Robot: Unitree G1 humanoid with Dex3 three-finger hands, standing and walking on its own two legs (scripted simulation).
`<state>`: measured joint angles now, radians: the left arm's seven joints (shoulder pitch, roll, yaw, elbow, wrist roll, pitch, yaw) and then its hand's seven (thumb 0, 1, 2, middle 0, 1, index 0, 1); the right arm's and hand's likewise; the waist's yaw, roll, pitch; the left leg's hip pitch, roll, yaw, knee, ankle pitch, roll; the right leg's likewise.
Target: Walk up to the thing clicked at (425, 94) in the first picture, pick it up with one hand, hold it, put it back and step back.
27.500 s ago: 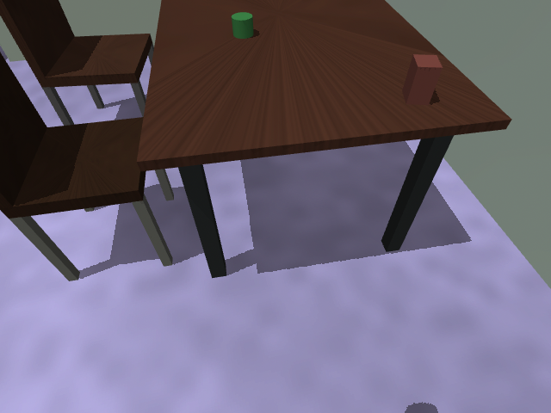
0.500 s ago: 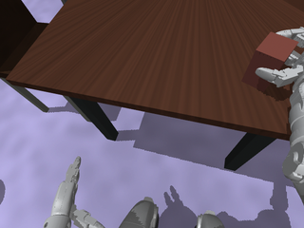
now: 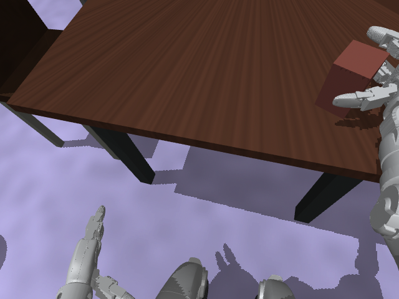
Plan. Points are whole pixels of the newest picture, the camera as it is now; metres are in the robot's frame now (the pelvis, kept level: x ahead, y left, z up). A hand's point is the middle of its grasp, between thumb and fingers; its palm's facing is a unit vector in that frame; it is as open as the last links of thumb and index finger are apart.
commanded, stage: withdraw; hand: right
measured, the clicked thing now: (348, 81) +0.53 -0.17 +0.08
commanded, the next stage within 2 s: rise in 0.26 s
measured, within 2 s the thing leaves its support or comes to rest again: neither
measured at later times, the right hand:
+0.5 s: hand out of the picture +0.51 -0.26 +0.21, palm faces +0.19 +0.97 -0.16, open 16.8 cm
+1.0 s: hand out of the picture +0.39 -0.31 +0.17, palm faces +0.36 +0.87 -0.35, open 17.6 cm
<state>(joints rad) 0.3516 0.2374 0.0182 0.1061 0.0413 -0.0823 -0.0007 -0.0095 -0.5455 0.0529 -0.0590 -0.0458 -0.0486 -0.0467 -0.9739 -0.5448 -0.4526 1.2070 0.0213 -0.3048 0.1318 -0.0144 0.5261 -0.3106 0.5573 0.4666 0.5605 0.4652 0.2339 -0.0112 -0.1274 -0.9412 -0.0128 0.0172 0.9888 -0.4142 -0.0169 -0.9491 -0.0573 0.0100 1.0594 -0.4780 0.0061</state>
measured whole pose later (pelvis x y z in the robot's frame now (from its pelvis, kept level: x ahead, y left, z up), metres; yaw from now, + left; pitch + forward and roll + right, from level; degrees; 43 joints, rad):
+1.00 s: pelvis +0.05 -0.01 +0.06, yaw -1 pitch +8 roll +1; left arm 0.34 0.25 0.09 0.40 -0.06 -0.02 -0.01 -0.01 -0.54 0.07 -0.06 -0.05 -0.05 -0.05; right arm -0.19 -0.47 -0.33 0.36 0.05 -0.02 0.01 -0.02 0.58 -0.04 0.07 0.06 0.06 0.05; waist 0.00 -0.05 -0.12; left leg -0.39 0.01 0.00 0.59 -0.34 -0.02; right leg -0.39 -0.03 -0.02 0.64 -0.39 0.00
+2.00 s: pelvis +0.01 +0.02 +0.07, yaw -3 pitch -2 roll -1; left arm 0.26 0.16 0.05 0.55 -0.02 -0.11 0.05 -0.01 -0.13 0.43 -0.13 -0.17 -0.12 -0.17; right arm 0.46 -0.26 -0.24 -0.08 0.05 -0.25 -0.02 -0.02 0.57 -0.05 0.06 0.05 0.05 0.05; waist -0.04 -0.03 0.03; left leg -0.23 0.03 0.03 0.53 -0.28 0.00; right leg -0.20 -0.01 0.01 0.51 -0.27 0.02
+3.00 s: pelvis +0.04 +0.00 +0.07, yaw -2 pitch -1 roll +0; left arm 0.18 0.32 0.02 0.86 0.03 0.00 0.00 0.01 0.89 0.89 -0.20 -0.29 -0.20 -0.29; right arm 0.20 -0.33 0.00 0.84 -0.03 -0.03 -0.02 -0.01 0.52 -0.06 0.07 0.06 0.06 0.06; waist 0.01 -0.01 0.00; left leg -0.20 0.03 0.01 0.52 -0.30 -0.02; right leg -0.19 -0.01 -0.01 0.52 -0.32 0.00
